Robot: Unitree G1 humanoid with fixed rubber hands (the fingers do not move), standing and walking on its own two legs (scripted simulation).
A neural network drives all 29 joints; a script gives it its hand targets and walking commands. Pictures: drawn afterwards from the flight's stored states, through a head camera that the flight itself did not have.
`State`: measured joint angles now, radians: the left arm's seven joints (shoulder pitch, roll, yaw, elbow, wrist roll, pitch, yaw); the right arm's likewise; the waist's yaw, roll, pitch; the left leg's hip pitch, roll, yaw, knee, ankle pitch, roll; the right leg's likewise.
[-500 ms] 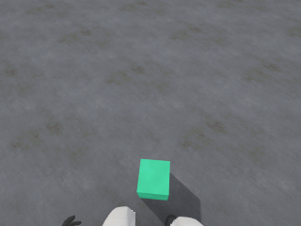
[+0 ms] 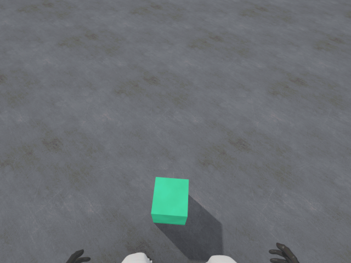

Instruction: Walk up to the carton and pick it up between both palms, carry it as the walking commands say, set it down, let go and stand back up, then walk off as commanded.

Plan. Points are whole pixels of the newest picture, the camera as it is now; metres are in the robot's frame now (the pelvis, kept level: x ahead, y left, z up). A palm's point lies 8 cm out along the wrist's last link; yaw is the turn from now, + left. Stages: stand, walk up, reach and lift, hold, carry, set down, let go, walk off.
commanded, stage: walk up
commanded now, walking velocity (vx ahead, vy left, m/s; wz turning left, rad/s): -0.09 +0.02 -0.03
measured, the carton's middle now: (170, 201) +0.43 +0.02 -0.67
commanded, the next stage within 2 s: none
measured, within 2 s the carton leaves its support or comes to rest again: neither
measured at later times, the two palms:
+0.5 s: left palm out of the picture +0.01 +0.21 -0.13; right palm out of the picture -0.02 -0.28 -0.13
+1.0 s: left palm out of the picture -0.02 +0.32 -0.14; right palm out of the picture +0.06 -0.19 -0.12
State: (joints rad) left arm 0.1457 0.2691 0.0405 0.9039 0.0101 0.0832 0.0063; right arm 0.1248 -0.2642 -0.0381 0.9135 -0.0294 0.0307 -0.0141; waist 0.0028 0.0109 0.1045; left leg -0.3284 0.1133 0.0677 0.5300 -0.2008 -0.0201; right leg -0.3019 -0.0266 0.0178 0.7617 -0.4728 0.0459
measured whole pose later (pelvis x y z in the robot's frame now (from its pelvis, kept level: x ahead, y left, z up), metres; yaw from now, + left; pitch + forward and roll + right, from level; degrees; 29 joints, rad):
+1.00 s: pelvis +0.00 +0.06 +0.00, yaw -1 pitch +0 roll -1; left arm 0.32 0.26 0.03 1.07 0.01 0.02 0.03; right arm 0.18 -0.20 -0.02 1.01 -0.02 -0.02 -0.01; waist 0.00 -0.05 0.08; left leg -0.25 0.05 0.10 0.46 -0.20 0.01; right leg -0.28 -0.06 0.02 0.74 -0.48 0.04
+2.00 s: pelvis +0.02 +0.02 -0.01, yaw -1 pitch +0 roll -1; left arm 0.25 0.24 0.06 0.98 0.02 0.05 0.01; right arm 0.27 -0.21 -0.06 0.97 -0.04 0.04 -0.06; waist 0.00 -0.01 0.04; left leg -0.29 0.13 0.09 0.57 -0.28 -0.06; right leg -0.25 0.07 -0.09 0.53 -0.29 -0.09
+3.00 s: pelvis +0.00 +0.05 +0.00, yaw +1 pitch +3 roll +0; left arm 0.27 0.16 -0.01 0.95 -0.03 0.10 0.04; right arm 0.31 -0.17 -0.01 0.93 0.06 0.09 -0.05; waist -0.02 0.01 -0.01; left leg -0.27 -0.01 0.07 0.53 -0.31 0.04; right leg -0.31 0.02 -0.08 0.51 -0.25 -0.04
